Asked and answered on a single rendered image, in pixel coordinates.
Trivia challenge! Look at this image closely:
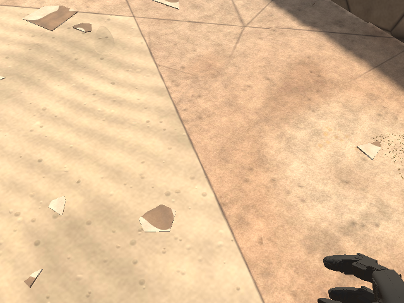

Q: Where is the robot right hand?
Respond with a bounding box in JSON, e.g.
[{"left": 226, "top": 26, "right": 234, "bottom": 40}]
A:
[{"left": 318, "top": 253, "right": 404, "bottom": 303}]

